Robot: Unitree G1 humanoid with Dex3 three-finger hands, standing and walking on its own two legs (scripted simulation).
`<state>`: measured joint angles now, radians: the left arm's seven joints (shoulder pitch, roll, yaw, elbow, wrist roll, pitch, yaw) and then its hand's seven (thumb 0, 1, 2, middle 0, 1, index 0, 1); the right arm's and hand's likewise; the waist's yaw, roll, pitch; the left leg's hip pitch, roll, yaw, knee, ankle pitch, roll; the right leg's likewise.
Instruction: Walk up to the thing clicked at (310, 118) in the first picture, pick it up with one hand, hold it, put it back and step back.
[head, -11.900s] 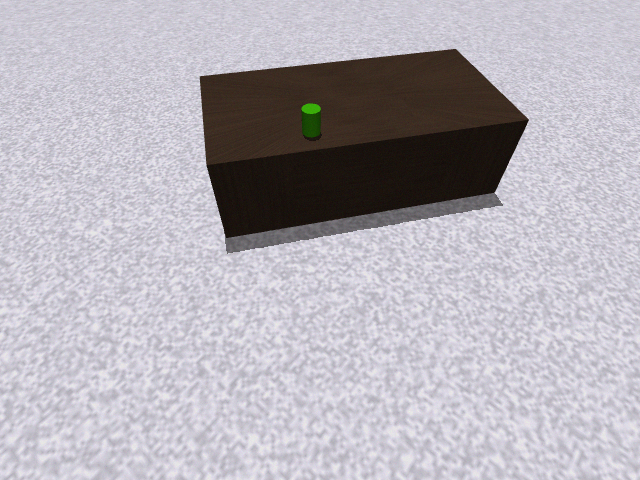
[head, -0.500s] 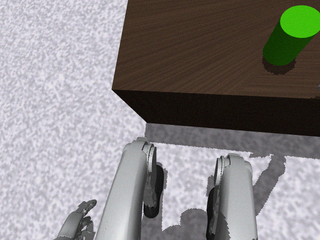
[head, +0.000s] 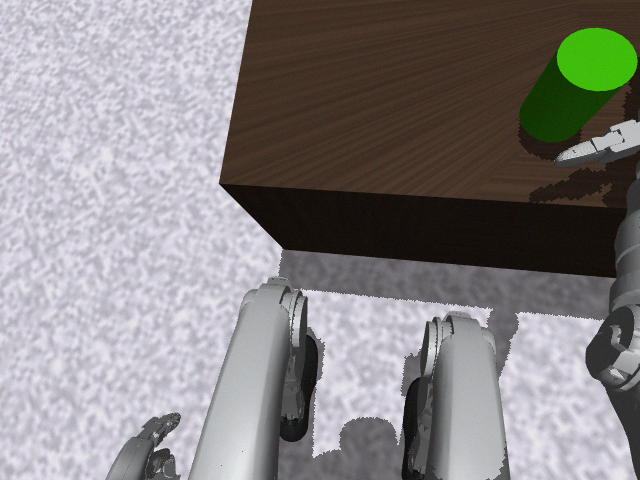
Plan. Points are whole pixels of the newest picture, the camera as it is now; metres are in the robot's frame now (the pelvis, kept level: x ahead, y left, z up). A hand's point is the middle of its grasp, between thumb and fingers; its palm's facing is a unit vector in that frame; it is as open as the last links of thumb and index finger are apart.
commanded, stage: rest palm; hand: right
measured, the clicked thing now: (570, 90) +0.55 -0.19 +0.00
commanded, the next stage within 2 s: close in 0.22 s
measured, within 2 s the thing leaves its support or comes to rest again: leaves its support in 1.44 s
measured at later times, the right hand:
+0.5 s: hand (594, 97) +0.53 -0.21 +0.01, palm faces +0.13 +0.99 -0.02, open 16.3 cm
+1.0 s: hand (586, 82) +0.55 -0.20 +0.01, palm faces +0.15 +0.99 -0.02, open 10.2 cm
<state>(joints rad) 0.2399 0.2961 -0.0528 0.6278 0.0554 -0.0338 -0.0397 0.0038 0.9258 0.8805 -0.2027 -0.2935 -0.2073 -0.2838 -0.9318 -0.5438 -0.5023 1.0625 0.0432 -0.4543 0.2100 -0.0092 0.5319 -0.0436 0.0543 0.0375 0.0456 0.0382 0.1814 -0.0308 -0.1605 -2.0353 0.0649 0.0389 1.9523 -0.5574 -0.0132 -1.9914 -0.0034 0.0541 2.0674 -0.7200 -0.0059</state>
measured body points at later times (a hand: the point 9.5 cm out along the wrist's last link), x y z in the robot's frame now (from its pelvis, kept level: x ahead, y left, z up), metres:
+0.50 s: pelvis +0.00 +0.00 +0.00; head +0.22 -0.03 +0.39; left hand +0.09 +0.28 -0.12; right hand +0.52 -0.26 +0.01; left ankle +0.12 +0.13 -0.41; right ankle +0.06 -0.12 -0.41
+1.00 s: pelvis +0.00 +0.00 +0.00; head +0.22 -0.03 +0.39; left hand +0.05 +0.28 -0.12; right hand +0.54 -0.25 +0.02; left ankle +0.12 +0.13 -0.41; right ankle +0.06 -0.12 -0.41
